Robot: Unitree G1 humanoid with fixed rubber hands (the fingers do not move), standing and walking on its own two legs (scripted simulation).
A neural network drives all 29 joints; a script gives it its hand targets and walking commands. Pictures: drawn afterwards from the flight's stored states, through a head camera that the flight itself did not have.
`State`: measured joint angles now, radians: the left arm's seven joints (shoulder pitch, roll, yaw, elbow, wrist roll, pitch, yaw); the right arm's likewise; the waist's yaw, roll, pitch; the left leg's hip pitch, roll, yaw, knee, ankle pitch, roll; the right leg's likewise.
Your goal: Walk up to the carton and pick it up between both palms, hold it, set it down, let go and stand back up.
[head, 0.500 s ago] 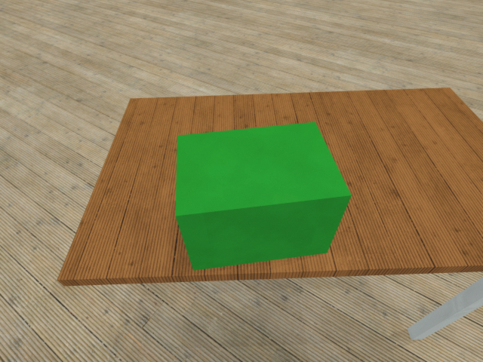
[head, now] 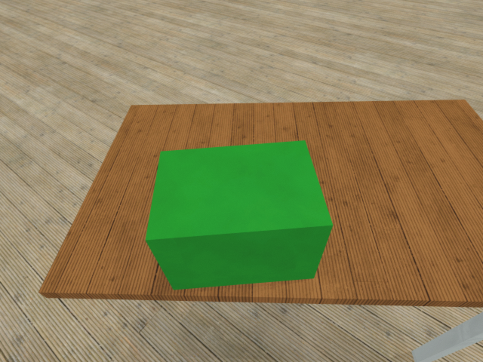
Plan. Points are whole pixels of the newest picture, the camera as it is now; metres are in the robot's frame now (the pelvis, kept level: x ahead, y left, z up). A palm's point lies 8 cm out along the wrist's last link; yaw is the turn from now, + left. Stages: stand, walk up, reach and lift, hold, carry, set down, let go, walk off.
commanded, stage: walk up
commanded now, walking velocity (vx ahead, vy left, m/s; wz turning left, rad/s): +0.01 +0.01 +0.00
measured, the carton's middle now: (238, 216) +0.36 +0.03 +0.03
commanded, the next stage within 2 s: stand in 0.92 s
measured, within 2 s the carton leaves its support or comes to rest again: neither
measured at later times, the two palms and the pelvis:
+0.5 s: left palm out of the picture -0.07 +0.22 -0.16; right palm out of the picture -0.06 -0.20 -0.15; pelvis -0.03 +0.00 -0.01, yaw +4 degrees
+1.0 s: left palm out of the picture -0.10 +0.24 -0.14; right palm out of the picture -0.05 -0.16 -0.14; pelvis -0.03 +0.04 +0.01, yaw +3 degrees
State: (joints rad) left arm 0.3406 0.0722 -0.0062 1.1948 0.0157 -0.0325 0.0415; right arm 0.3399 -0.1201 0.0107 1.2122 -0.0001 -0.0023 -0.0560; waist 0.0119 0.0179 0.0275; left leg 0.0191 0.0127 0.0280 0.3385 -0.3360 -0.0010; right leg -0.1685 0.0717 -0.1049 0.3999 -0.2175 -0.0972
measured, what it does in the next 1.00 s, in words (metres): shifts its weight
